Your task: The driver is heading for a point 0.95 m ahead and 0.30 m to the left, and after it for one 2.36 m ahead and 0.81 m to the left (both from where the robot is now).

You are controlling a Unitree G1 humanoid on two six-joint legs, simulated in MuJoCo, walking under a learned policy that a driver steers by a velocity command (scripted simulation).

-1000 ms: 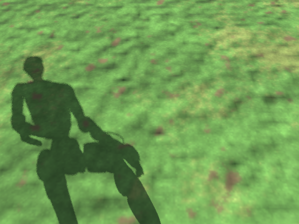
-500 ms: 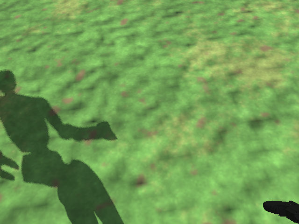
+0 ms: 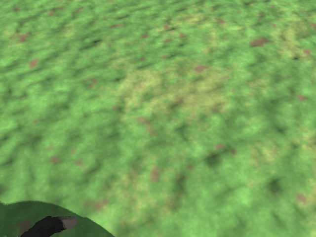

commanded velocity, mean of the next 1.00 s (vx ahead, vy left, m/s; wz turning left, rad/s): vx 0.50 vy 0.00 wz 0.48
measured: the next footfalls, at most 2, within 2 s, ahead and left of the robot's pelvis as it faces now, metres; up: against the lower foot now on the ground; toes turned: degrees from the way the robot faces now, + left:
right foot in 0.08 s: +0.21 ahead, -0.14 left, +0.00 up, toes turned +2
left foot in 0.60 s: +0.45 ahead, +0.16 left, +0.00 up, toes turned +21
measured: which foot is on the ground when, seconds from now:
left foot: down 0.00-0.10, up 0.12-0.58, down 0.60-1.00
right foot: up 0.00-0.06, down 0.08-0.60, up 0.62-1.00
